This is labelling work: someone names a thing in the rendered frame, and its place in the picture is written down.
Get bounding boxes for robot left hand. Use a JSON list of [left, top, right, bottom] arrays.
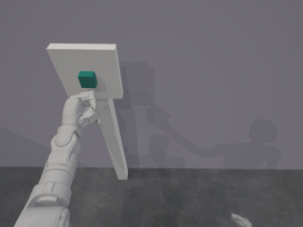
[[62, 91, 102, 132]]

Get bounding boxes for left robot forearm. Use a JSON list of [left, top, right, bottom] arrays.
[[13, 125, 81, 227]]

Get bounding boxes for robot left upper arm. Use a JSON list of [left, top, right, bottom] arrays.
[[16, 206, 70, 227]]

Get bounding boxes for button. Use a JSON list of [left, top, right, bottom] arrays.
[[78, 71, 98, 88]]

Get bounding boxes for robot right hand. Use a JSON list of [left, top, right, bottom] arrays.
[[231, 214, 252, 227]]

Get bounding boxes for panel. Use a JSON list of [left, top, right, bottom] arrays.
[[46, 44, 128, 180]]

